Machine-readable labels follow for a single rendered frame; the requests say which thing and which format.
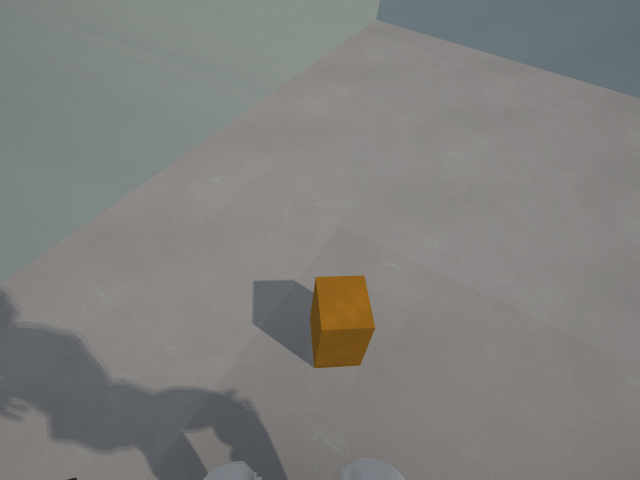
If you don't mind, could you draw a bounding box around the carton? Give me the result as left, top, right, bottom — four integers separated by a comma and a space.
310, 276, 375, 368

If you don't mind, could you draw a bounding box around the right robot thigh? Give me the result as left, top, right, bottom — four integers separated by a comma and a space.
339, 459, 405, 480

